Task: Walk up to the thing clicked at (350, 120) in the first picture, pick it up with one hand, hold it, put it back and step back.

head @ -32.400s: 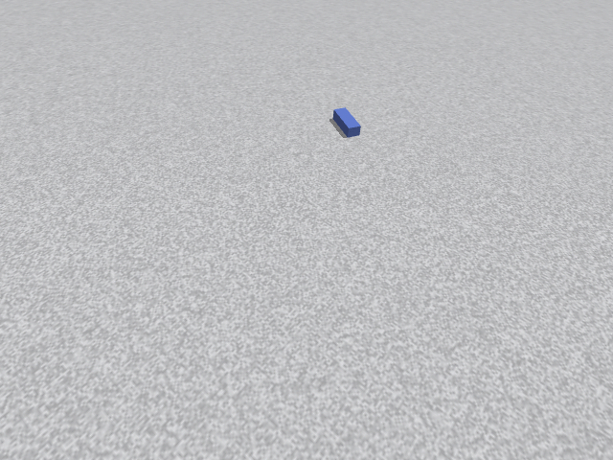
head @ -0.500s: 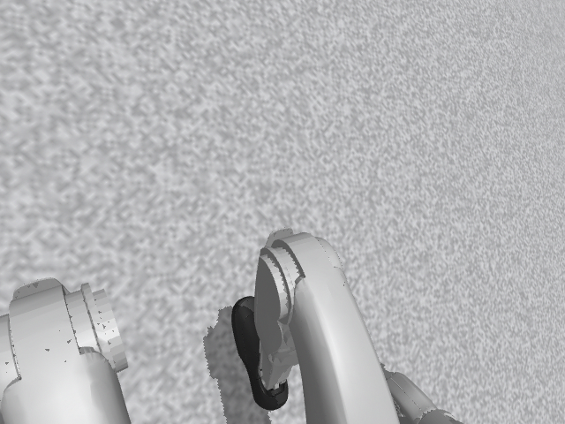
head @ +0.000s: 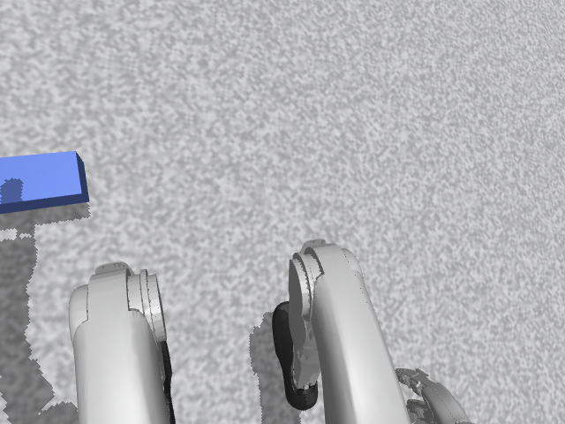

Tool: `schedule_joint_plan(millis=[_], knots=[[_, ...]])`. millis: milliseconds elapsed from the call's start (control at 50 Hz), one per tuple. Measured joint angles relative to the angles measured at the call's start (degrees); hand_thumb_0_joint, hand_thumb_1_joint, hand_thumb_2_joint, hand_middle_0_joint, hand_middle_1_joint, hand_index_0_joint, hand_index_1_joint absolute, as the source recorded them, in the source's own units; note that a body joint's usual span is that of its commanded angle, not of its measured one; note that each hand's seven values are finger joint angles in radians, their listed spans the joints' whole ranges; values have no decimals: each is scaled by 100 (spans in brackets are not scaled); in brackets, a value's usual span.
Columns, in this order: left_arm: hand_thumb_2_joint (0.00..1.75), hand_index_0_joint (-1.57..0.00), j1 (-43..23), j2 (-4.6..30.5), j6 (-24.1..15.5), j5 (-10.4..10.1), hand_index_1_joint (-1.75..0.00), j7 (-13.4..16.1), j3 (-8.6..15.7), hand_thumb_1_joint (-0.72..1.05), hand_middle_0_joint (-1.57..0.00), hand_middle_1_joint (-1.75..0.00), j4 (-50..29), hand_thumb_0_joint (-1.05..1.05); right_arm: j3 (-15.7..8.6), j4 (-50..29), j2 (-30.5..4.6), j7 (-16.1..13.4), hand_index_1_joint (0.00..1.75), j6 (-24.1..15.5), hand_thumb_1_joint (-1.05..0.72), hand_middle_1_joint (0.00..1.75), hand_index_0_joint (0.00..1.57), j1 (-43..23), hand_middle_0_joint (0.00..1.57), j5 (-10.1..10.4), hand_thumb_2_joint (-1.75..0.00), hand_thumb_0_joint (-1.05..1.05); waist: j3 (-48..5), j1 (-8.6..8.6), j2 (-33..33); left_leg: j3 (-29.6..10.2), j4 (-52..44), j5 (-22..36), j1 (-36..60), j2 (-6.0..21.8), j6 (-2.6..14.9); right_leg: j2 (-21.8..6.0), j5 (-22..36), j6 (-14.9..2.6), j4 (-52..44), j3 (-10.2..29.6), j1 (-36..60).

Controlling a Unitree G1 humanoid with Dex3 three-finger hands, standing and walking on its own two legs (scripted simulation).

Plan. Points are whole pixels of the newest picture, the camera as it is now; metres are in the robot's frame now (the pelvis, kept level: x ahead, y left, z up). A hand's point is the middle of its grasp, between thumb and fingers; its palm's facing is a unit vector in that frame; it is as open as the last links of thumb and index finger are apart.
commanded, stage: withdraw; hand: left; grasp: from above
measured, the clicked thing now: (12, 185) +0.46 +0.37 -0.32
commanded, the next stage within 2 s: home in 0.18 s
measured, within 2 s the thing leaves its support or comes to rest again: neither
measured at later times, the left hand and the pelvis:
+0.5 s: hand out of the picture +0.48 +0.38 -0.16, palm faces -0.37 -0.14 -0.92, open 13.2 cm; pelvis +0.00 +0.00 -0.03, yaw -1 degrees
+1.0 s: hand out of the picture +0.30 +0.31 +0.05, palm faces -0.08 -0.82 -0.57, open 7.6 cm; pelvis +0.01 -0.01 +0.15, yaw +6 degrees
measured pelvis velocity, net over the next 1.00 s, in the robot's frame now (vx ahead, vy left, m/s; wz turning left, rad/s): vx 0.01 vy -0.01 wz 0.11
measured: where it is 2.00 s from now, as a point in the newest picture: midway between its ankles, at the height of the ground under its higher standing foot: (230, 389)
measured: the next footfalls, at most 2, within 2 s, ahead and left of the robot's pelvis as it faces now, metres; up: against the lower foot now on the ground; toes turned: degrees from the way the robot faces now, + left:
none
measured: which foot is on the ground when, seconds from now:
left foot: down 0.00-1.00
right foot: down 0.00-1.00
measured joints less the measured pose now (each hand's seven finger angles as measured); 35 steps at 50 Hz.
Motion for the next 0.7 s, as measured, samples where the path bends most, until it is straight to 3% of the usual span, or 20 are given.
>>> schedule_joint_plan(millis=[60, 120, 180, 260, 320, 360, 440, 520, 580, 660, 700], knots=[[100, -9, -24, 38, -456, 299, -101, 364, 97, -51, -9, -101, 145, 0, 58, 103, -14, -42, 30, 82, -90, 30, 20, -20, 20, -77, -89, 0, 1, -47, -107, -31, 140, 22, -77, -27, -27, 1, 5, -6, 149, -8, -70], [99, -10, -205, 61, -579, 640, -101, 1002, 58, -51, -9, -101, 504, 0, 114, 155, -5, -17, 30, 136, -90, 30, 20, -100, 20, -169, -89, 0, 38, -127, -192, -54, 302, 66, -170, -57, -38, 4, 19, -24, 321, -8, -150], [99, -10, -465, 46, -452, 971, -101, 1611, -19, -51, -9, -101, 960, 0, 155, 164, 36, 25, 30, 103, -90, 30, 20, -193, 20, -231, -89, 0, 96, -228, -237, -66, 426, 139, -286, -81, -39, 9, 62, -61, 452, -7, -254], [98, -10, -816, 26, -131, 1381, -101, 2098, -18, -50, -9, -101, 1447, 0, 194, 144, 122, 61, 30, -24, -90, 30, 20, -211, 20, -269, -89, 0, 108, -358, -228, -73, 510, 241, -495, -94, -29, 24, 147, -90, 539, -4, -456], [98, -11, -1031, 75, 149, 1483, -100, 2315, 88, -48, -10, -100, 1696, 0, 225, 141, 178, 77, 30, -133, -90, 30, 20, -143, 20, -276, -89, 0, 83, -449, -186, -69, 550, 269, -627, -85, -17, 43, 182, -76, 577, 8, -594], [97, -13, -1125, 138, 350, 1420, -97, 2373, 165, -46, -12, -98, 1796, 0, 234, 144, 202, 86, 30, -200, -90, 30, 20, -68, 20, -264, -89, 0, 60, -497, -139, -67, 569, 258, -690, -74, -9, 55, 181, -55, 593, 15, -663], [93, -17, -1082, 193, 759, 1038, -86, 2136, 250, -37, -18, -86, 1687, 0, 167, 175, 238, 106, 30, -290, -89, 30, 20, 121, 20, -205, -89, 0, 17, -502, 9, -51, 555, 181, -730, -57, 10, 60, 122, 22, 565, 33, -701], [88, -20, -623, 14, 1082, 381, -73, 1481, 386, -26, -20, -72, 1040, 0, 2, 177, 282, 161, 30, -260, -89, 30, 20, 352, 20, -87, -89, 0, -61, -362, 162, 16, 383, 53, -596, -46, 14, 20, -2, 58, 413, 70, -579], [85, -20, 7, -311, 1321, -329, -64, 867, 477, -13, -21, -62, 107, 0, -149, 156, 326, 169, 30, -161, -89, 30, 20, 516, 20, 49, -89, 0, -177, -165, 204, 103, 124, -61, -332, -23, -4, -19, -99, 80, 199, 120, -366], [79, -20, 1126, -855, 1621, -1557, -49, 147, 509, 11, -21, -48, -1602, 0, -358, 124, 325, 91, 30, -19, -90, 30, 21, 593, 21, 257, -89, 1, -441, 134, 221, 215, -383, -154, 150, -2, -24, -85, -181, 62, -245, 160, 49], [79, -20, 1635, -1067, 1730, -2073, -43, -102, 481, 24, -20, -42, -2267, 0, -460, 94, 289, 29, 30, 20, -90, 30, 21, 529, 21, 348, -89, 1, -574, 260, 217, 253, -661, -162, 416, 14, -32, -103, -175, 31, -507, 161, 285]])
